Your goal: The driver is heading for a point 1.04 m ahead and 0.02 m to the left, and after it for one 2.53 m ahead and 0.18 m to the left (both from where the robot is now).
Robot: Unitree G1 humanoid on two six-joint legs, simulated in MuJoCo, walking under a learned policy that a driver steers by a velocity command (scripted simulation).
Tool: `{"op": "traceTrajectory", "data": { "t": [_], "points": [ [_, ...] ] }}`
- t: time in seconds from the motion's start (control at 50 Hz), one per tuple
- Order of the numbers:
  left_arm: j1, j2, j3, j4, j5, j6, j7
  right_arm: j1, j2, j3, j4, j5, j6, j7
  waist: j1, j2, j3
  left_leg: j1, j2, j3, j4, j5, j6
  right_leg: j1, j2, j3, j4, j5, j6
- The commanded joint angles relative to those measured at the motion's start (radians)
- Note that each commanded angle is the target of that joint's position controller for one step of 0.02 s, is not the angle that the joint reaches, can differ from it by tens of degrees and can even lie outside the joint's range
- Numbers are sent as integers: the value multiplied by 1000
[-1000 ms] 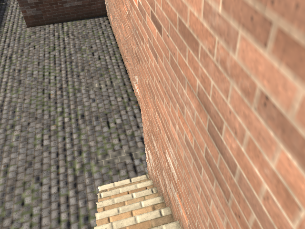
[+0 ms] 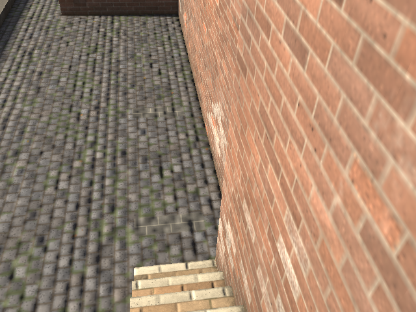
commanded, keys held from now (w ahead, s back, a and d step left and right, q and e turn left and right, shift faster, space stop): w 1.00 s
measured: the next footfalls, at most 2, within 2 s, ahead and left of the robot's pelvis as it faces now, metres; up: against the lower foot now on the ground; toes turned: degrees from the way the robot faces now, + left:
right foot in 0.28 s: +0.24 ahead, -0.14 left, -0.20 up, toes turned +0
left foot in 0.72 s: +0.47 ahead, +0.09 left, -0.41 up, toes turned +3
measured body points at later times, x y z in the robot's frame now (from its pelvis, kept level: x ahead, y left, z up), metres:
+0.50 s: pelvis +0.23 -0.04 -0.22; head +0.23 -0.06 +0.23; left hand +0.21 +0.18 -0.37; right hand +0.31 -0.29 -0.36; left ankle +0.29 +0.10 -0.83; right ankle +0.20 -0.14 -0.92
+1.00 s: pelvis +0.47 +0.00 -0.43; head +0.48 +0.00 +0.02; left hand +0.59 +0.23 -0.56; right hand +0.38 -0.24 -0.58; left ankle +0.43 +0.09 -1.12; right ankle +0.62 -0.14 -1.03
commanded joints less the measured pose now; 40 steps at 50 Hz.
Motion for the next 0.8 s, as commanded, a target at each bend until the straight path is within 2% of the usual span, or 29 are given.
{"op": "traceTrajectory", "data": {
  "t": [0.02,0.14,0.22,0.24,0.26,0.28,0.3,0.32,0.34,0.36,0.38,0.4,0.42,0.46,0.48,0.5,0.52,0.56,0.58,0.62,0.64,0.66,0.68,0.7,0.72,0.74,0.76,0.78,0.8],
  "points": [
    [-97,42,5,-57,2,-25,-8,-40,-111,-11,-60,-20,-22,-19,2,110,212,-165,219,-292,-179,134,62,16,-6,16,-126,124,-8],
    [-207,43,4,-90,-3,-87,-5,32,-118,-32,-40,-56,-36,-19,-83,113,247,-103,186,-292,21,351,114,89,-15,-24,-337,44,4],
    [33,116,21,3,-20,-103,-8,-66,-92,-41,-50,-91,-12,-8,-27,97,166,-111,135,-289,271,471,110,400,-88,-84,-447,8,-23],
    [175,77,-35,-14,252,-99,-158,-123,-167,-17,-105,-93,-14,27,59,-46,135,-365,88,-232,649,131,64,647,-121,-84,-255,-198,-18],
    [176,74,-14,-28,208,-79,-194,-31,-187,-45,-45,-33,-14,24,69,-87,93,-232,51,-254,733,3,64,602,-140,-56,-628,-355,-44],
    [208,114,-8,-38,175,-85,-188,-1,-217,-54,-42,-43,-20,31,90,-149,115,-246,-27,-196,863,-43,72,670,-87,-139,-763,-278,-67],
    [357,216,52,72,12,-80,-50,-10,-123,-61,-39,-70,15,-7,80,-72,29,-394,-35,-70,1008,-157,60,934,-223,-132,-583,84,-88],
    [434,249,32,74,2,-88,-29,71,-75,-58,-72,-60,51,-18,42,-100,-91,-744,-63,-31,1269,-565,7,1301,-398,55,-176,541,-201],
    [454,285,29,30,151,-106,-167,-34,-161,-36,-196,-54,13,56,100,-207,-340,-978,-31,-68,1561,-354,-43,1406,-373,215,-152,214,-430],
    [359,190,10,18,148,-123,-177,-209,-119,-19,-285,-36,-11,56,137,-117,-218,-1233,32,-102,1460,-269,-75,1358,-512,476,-311,-163,-494],
    [241,115,-16,8,122,-134,-168,-339,-112,-3,-313,-53,-22,23,104,-12,-58,-1332,141,-140,1366,-173,-96,1105,-513,560,-397,-569,-454],
    [165,88,-26,18,100,-146,-174,-382,-156,-6,-316,-66,-32,-3,60,120,30,-1248,174,-94,1270,-133,-80,801,-426,460,-415,-729,-397],
    [22,-64,-82,-23,120,-174,-140,-259,-124,7,-236,-117,-17,-19,-29,171,68,-985,279,-200,767,295,-70,401,-337,285,-358,-722,-318],
    [-77,51,-45,-119,98,-190,-110,-73,-90,-10,-85,-132,-4,19,-59,-14,140,-317,176,6,488,678,-88,-231,-71,-101,-316,-727,-276],
    [14,153,-17,-77,102,-191,-91,-109,-51,10,-78,-145,-3,71,-46,-48,89,-289,161,44,647,716,-104,-200,-88,-45,-300,-659,-288],
    [121,191,-11,-47,113,-182,-92,-124,-60,12,-99,-136,-6,80,-27,-41,72,-337,141,61,717,618,-112,-138,-142,65,-270,-622,-299],
    [183,30,-52,-35,91,-187,-71,-242,-101,6,-129,-143,2,59,55,-23,49,-625,223,-98,439,773,-119,142,-135,104,-167,-745,-261],
    [423,-6,-66,58,79,-186,-45,-429,-166,-4,-219,-123,15,20,159,-45,15,-957,206,-109,261,698,-138,532,-205,310,-16,-823,-293],
    [367,-1,-65,-1,33,-170,-26,-389,-164,13,-195,-97,11,19,169,33,33,-874,219,-110,-31,963,-156,496,-162,245,47,-899,-254],
    [259,107,-38,-48,76,-133,-67,-378,-125,18,-212,-67,18,30,121,16,79,-313,143,68,42,943,-147,-3,-101,123,-32,-1049,-228],
    [176,110,-44,-72,118,-132,-85,-170,-116,12,-163,-116,19,36,7,-38,82,-61,108,81,308,925,-139,-218,-118,136,43,-1015,-221],
    [66,96,-41,-135,94,-138,-93,-77,-169,-17,-147,-124,11,31,-55,-8,127,-34,90,104,324,709,-155,-226,-104,72,103,-932,-196],
    [5,107,-37,-172,67,-135,-81,-238,-229,-35,-206,-66,10,31,-25,47,195,-243,171,26,-226,523,-148,75,-135,102,202,-1034,-172],
    [74,151,-23,-113,83,-121,-91,-202,-237,-41,-166,-22,7,27,14,44,96,-138,193,47,-458,693,-118,271,-112,116,390,-931,-148],
    [136,116,-33,-92,86,-113,-109,5,-256,-55,-75,-32,-19,22,-23,84,53,127,196,75,-543,843,-78,232,-99,151,625,-798,-126],
    [231,140,-12,-61,126,-129,-150,362,-309,-91,5,-71,-47,27,-144,161,-65,543,167,172,-191,902,31,6,52,32,1045,-799,-35],
    [381,132,23,-70,-119,-139,-22,102,-275,-86,-123,-61,17,47,10,266,-179,720,452,-209,60,1796,80,-430,69,-188,1421,-1401,-37],
    [295,163,5,-96,-81,-129,30,52,-264,-96,-164,-47,43,56,-16,130,-172,689,470,-292,-7,1387,165,-534,-21,-182,1344,-1217,-54],
    [238,88,-11,-93,-57,-110,56,48,-319,-121,-154,-38,47,42,-15,141,-149,520,530,-392,-123,923,258,-519,-39,-158,1331,-1115,-30]
  ]
}}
